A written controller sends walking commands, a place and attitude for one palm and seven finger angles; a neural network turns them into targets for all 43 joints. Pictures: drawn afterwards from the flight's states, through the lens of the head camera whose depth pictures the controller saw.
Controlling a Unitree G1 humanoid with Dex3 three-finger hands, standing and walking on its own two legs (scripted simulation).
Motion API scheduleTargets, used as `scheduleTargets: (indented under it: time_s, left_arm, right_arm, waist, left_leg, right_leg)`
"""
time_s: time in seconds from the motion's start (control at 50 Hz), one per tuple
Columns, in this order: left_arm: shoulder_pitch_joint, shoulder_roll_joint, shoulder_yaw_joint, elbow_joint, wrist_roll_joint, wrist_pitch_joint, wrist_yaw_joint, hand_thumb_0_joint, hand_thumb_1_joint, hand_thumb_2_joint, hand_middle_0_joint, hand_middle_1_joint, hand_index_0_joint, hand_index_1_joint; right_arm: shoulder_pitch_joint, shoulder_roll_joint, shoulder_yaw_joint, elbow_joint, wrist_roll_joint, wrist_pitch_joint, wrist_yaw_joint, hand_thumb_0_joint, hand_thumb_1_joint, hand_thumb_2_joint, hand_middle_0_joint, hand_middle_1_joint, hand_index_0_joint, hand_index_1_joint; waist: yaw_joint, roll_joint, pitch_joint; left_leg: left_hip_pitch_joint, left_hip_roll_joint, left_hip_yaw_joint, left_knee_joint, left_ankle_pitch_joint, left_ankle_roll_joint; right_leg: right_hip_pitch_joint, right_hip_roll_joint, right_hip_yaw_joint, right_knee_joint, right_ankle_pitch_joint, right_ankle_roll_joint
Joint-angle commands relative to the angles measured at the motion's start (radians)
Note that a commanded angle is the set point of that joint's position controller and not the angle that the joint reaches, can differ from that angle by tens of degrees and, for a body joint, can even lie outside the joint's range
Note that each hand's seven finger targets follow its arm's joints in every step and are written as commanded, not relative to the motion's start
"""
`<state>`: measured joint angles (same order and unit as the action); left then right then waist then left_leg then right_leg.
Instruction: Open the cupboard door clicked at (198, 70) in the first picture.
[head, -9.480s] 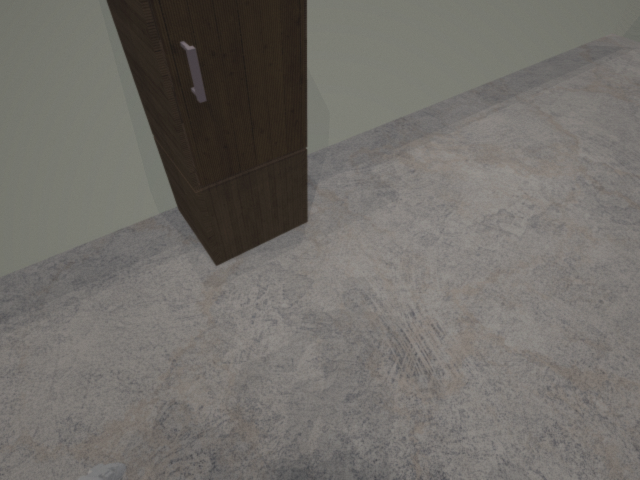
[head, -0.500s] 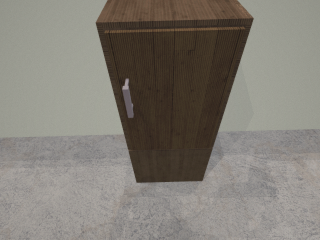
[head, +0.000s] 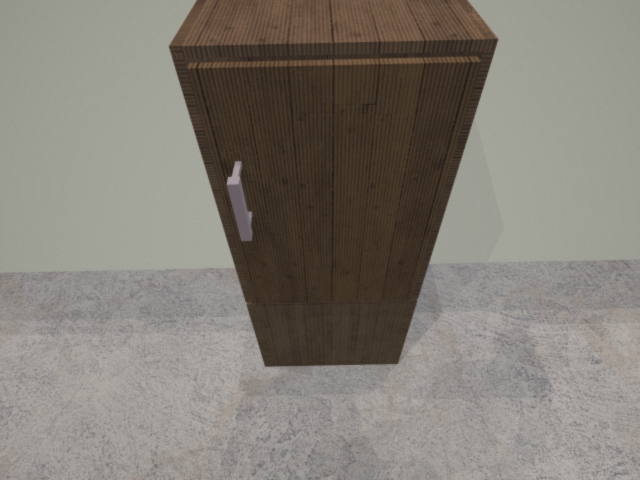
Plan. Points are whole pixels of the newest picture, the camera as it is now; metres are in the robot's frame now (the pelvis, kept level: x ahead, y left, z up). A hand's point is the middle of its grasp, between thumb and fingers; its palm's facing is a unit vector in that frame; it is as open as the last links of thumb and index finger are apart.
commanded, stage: raise the hand with hooked fingers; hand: left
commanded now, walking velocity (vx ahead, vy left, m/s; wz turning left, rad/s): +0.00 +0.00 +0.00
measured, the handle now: (242, 202) +0.54 +0.17 +0.02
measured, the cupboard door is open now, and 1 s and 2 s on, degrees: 0 0 0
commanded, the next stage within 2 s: none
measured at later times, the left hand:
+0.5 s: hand (186, 461) +0.16 +0.18 -0.06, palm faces +0.11 -0.99 +0.01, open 8.7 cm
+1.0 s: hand (143, 406) +0.21 +0.24 -0.01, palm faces +0.07 -1.00 -0.06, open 11.7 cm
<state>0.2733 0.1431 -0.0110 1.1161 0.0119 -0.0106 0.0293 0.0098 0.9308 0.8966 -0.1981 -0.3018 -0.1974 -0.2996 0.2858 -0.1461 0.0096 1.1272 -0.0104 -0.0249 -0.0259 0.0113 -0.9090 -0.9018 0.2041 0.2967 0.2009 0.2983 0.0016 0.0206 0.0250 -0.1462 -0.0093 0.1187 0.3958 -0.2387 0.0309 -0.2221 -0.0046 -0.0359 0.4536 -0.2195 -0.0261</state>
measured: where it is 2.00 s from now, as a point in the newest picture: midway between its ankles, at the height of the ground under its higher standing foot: outside the picture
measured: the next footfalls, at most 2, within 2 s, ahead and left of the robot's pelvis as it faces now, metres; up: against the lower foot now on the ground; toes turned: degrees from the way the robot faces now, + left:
none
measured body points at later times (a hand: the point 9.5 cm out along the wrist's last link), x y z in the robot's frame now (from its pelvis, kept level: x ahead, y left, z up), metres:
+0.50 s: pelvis -0.01 -0.02 -0.08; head +0.03 -0.01 +0.37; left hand +0.15 +0.24 -0.06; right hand +0.25 -0.26 -0.10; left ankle -0.01 +0.10 -0.74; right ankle +0.02 -0.10 -0.74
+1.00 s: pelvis -0.02 +0.00 -0.06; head +0.04 +0.01 +0.38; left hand +0.20 +0.29 -0.01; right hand +0.14 -0.24 -0.15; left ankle -0.01 +0.10 -0.74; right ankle +0.02 -0.10 -0.74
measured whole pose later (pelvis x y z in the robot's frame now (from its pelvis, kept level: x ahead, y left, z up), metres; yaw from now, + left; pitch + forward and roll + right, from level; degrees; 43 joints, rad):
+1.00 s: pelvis -0.02 +0.00 -0.06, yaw +3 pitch +12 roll -2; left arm 0.29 0.29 0.28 0.10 -0.33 -0.36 -0.35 0.00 0.01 0.51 -0.26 -0.88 -0.26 -0.88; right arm 0.30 -0.26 0.00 0.57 0.04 -0.22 -0.05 0.02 -0.90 -0.90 0.21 0.30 0.21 0.30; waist -0.01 0.02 -0.11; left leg -0.74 0.02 0.03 1.01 -0.49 0.04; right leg -0.74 -0.01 -0.11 0.96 -0.43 -0.03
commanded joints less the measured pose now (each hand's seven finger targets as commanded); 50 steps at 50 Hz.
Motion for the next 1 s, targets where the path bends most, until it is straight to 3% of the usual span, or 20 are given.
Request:
scheduleTargets:
  time_s: [0.0,0.02,0.04,0.06,0.08,0.1,0.12,0.14,0.18,0.2,0.24,0.28,0.3,0.34,0.42,0.5,0.58,0.74,0.86,0.98]
  left_arm:
    - [0.052,0.099,0.015,-0.037,0.001,-0.024,0.008,0.0,0.9,0.9,-0.2,-0.3,-0.2,-0.3]
    - [0.051,0.1,0.016,-0.036,0.0,-0.025,0.008,0.0,0.9,0.9,-0.2,-0.3,-0.2,-0.3]
    - [0.154,0.125,0.019,0.009,0.007,-0.031,0.047,0.0,0.9,0.9,-0.2,-0.3,-0.2,-0.3]
    - [-0.599,0.356,0.141,-1.501,-0.209,-0.255,0.035,0.0,0.877,0.89,-0.202,-0.315,-0.202,-0.315]
    - [-0.201,0.298,0.142,-1.29,-0.13,-0.217,0.087,0.0,0.853,0.88,-0.203,-0.33,-0.203,-0.33]
    - [0.069,0.073,0.021,-1.106,-0.154,-0.082,0.115,0.0,0.83,0.87,-0.205,-0.345,-0.205,-0.345]
    - [0.044,0.018,0.003,-1.104,-0.196,-0.08,0.099,0.0,0.807,0.86,-0.207,-0.36,-0.207,-0.36]
    - [-0.021,0.064,0.04,-1.127,-0.207,-0.137,0.081,0.0,0.783,0.85,-0.208,-0.375,-0.208,-0.375]
    - [0.039,0.07,0.1,-1.018,-0.215,-0.262,0.02,0.0,0.737,0.83,-0.212,-0.405,-0.212,-0.405]
    - [0.132,0.045,0.109,-0.935,-0.222,-0.328,-0.031,0.0,0.713,0.82,-0.213,-0.42,-0.213,-0.42]
    - [0.313,0.021,0.147,-0.873,-0.253,-0.481,-0.146,0.0,0.667,0.8,-0.217,-0.45,-0.217,-0.45]
    - [0.349,0.065,0.2,-0.88,-0.272,-0.631,-0.277,0.0,0.62,0.78,-0.22,-0.48,-0.22,-0.48]
    - [0.348,0.121,0.239,-0.843,-0.268,-0.672,-0.345,0.0,0.597,0.77,-0.222,-0.495,-0.222,-0.495]
    - [0.301,0.179,0.288,-0.949,-0.289,-0.65,-0.397,0.0,0.55,0.75,-0.225,-0.525,-0.225,-0.525]
    - [0.117,0.24,0.347,-1.251,-0.341,-0.555,-0.363,0.0,0.457,0.71,-0.232,-0.585,-0.232,-0.585]
    - [-0.022,0.218,0.265,-1.446,-0.313,-0.59,-0.319,0.0,0.363,0.67,-0.238,-0.645,-0.238,-0.645]
    - [-0.003,0.209,0.244,-1.34,-0.304,-0.553,-0.37,0.0,0.27,0.63,-0.245,-0.705,-0.245,-0.705]
    - [0.041,0.303,0.398,-1.228,-0.381,-0.369,-0.421,0.0,0.083,0.55,-0.258,-0.825,-0.258,-0.825]
    - [0.002,0.283,0.38,-1.2,-0.369,-0.408,-0.369,0.0,-0.057,0.49,-0.268,-0.915,-0.268,-0.915]
    - [-0.055,0.323,0.386,-1.198,-0.36,-0.417,-0.369,0.0,-0.197,0.43,-0.278,-1.005,-0.278,-1.005]
  right_arm:
    - [0.065,-0.087,-0.014,-0.015,-0.001,-0.015,-0.006,0.0,-0.9,-0.9,0.2,0.3,0.2,0.3]
    - [0.065,-0.088,-0.013,-0.014,0.0,-0.015,-0.006,0.0,-0.9,-0.9,0.2,0.3,0.2,0.3]
    - [-0.046,-0.129,-0.024,-0.083,0.011,-0.014,0.005,0.0,-0.9,-0.9,0.2,0.3,0.2,0.3]
    - [-0.017,-0.297,-0.041,-0.451,0.058,-0.154,-0.048,0.0,-0.9,-0.9,0.2,0.3,0.2,0.3]
    - [-0.127,-0.22,-0.025,-0.407,0.05,-0.232,-0.079,0.0,-0.9,-0.9,0.2,0.3,0.2,0.3]
    - [-0.112,-0.177,-0.037,-0.407,0.06,-0.253,-0.066,0.0,-0.9,-0.9,0.2,0.3,0.2,0.3]
    - [-0.093,-0.193,-0.031,-0.388,0.074,-0.264,-0.066,0.0,-0.9,-0.9,0.2,0.3,0.2,0.3]
    - [-0.117,-0.226,-0.044,-0.446,0.067,-0.284,-0.061,0.0,-0.9,-0.9,0.2,0.3,0.2,0.3]
    - [-0.1,-0.242,-0.066,-0.489,0.032,-0.3,-0.048,0.0,-0.9,-0.9,0.2,0.3,0.2,0.3]
    - [-0.114,-0.235,-0.074,-0.523,0.033,-0.309,-0.03,0.0,-0.9,-0.9,0.2,0.3,0.2,0.3]
    - [-0.142,-0.224,-0.091,-0.585,0.017,-0.319,0.002,0.0,-0.9,-0.9,0.2,0.3,0.2,0.3]
    - [-0.165,-0.227,-0.112,-0.631,0.018,-0.314,0.032,0.0,-0.9,-0.9,0.2,0.3,0.2,0.3]
    - [-0.154,-0.235,-0.12,-0.655,0.021,-0.305,0.046,0.0,-0.9,-0.9,0.2,0.3,0.2,0.3]
    - [-0.182,-0.238,-0.118,-0.724,0.034,-0.282,0.044,0.0,-0.9,-0.9,0.2,0.3,0.2,0.3]
    - [-0.153,-0.225,-0.107,-0.795,0.038,-0.243,0.013,0.0,-0.9,-0.9,0.2,0.3,0.2,0.3]
    - [-0.096,-0.216,-0.083,-0.756,0.02,-0.235,-0.01,0.0,-0.9,-0.9,0.2,0.3,0.2,0.3]
    - [-0.091,-0.222,-0.072,-0.709,0.028,-0.252,-0.026,0.0,-0.9,-0.9,0.2,0.3,0.2,0.3]
    - [-0.115,-0.22,-0.053,-0.731,0.05,-0.245,-0.039,0.0,-0.9,-0.9,0.2,0.3,0.2,0.3]
    - [-0.092,-0.228,-0.051,-0.721,0.046,-0.259,-0.034,0.0,-0.9,-0.9,0.2,0.3,0.2,0.3]
    - [-0.063,-0.252,-0.051,-0.725,0.05,-0.268,-0.038,0.0,-0.9,-0.9,0.2,0.3,0.2,0.3]
  waist:
    - [-0.008,-0.029,0.014]
    - [-0.008,-0.035,0.017]
    - [0.041,-0.16,0.047]
    - [-0.092,0.025,-0.459]
    - [0.006,0.213,-0.418]
    - [-0.014,0.215,-0.22]
    - [-0.037,0.06,-0.07]
    - [-0.064,-0.009,0.038]
    - [-0.065,-0.173,0.035]
    - [-0.021,-0.145,0.036]
    - [0.046,-0.25,-0.086]
    - [0.06,-0.218,-0.157]
    - [0.064,-0.143,-0.169]
    - [0.085,-0.073,-0.276]
    - [0.052,0.023,-0.387]
    - [-0.041,0.052,-0.36]
    - [-0.059,0.051,-0.343]
    - [0.024,0.003,-0.433]
    - [0.007,-0.022,-0.327]
    - [0.002,0.025,-0.316]
  left_leg:
    - [-0.023,0.124,-0.121,-0.081,0.105,0.002]
    - [-0.026,0.124,-0.119,-0.08,0.104,0.001]
    - [-0.109,0.148,-0.082,0.122,0.085,-0.025]
    - [0.126,0.004,-0.117,0.004,0.161,0.002]
    - [0.113,0.02,-0.087,0.003,0.234,0.005]
    - [-0.003,0.033,-0.116,-0.007,0.157,-0.03]
    - [-0.066,0.034,-0.128,0.007,0.055,-0.023]
    - [-0.131,0.024,-0.145,0.053,-0.025,-0.007]
    - [-0.257,0.004,-0.136,0.166,-0.107,-0.01]
    - [-0.318,-0.009,-0.125,0.215,-0.123,-0.022]
    - [-0.45,-0.021,-0.109,0.339,-0.099,-0.032]
    - [-0.564,-0.032,-0.098,0.455,-0.06,-0.04]
    - [-0.596,-0.036,-0.096,0.507,-0.043,-0.042]
    - [-0.646,-0.045,-0.067,0.549,-0.033,-0.027]
    - [-0.611,-0.028,-0.087,0.584,-0.007,-0.011]
    - [-0.557,0.008,-0.133,0.624,0.061,0.006]
    - [-0.565,0.019,-0.149,0.618,0.035,0.003]
    - [-0.558,0.007,-0.151,0.52,0.04,-0.004]
    - [-0.547,0.008,-0.153,0.465,-0.02,-0.007]
    - [-0.491,0.01,-0.155,0.418,-0.028,-0.009]
  right_leg:
    - [0.019,-0.104,0.126,-0.082,0.161,-0.027]
    - [0.023,-0.107,0.127,-0.083,0.167,-0.028]
    - [0.034,-0.161,0.144,-0.07,0.453,0.013]
    - [0.131,-0.055,0.103,-0.001,0.293,0.0]
    - [0.109,-0.012,0.069,0.032,0.144,-0.031]
    - [0.008,-0.021,0.014,0.025,0.034,-0.017]
    - [-0.067,-0.015,-0.018,0.01,0.005,-0.001]
    - [-0.157,-0.014,-0.023,-0.001,-0.065,0.009]
    - [-0.299,-0.014,-0.038,0.046,-0.225,0.019]
    - [-0.329,-0.019,-0.029,0.092,-0.261,0.012]
    - [-0.348,-0.014,-0.01,0.221,-0.241,0.003]
    - [-0.338,-0.021,0.027,0.337,-0.115,-0.004]
    - [-0.333,-0.034,0.072,0.378,-0.057,-0.012]
    - [-0.307,-0.046,0.118,0.41,-0.037,-0.007]
    - [-0.306,-0.033,0.141,0.411,-0.041,0.009]
    - [-0.409,0.003,0.08,0.465,0.086,0.009]
    - [-0.456,0.013,0.033,0.457,0.028,0.008]
    - [-0.279,0.0,0.034,0.39,-0.019,0.014]
    - [-0.342,0.009,0.0,0.368,-0.101,0.012]
    - [-0.348,0.009,-0.019,0.351,-0.109,0.005]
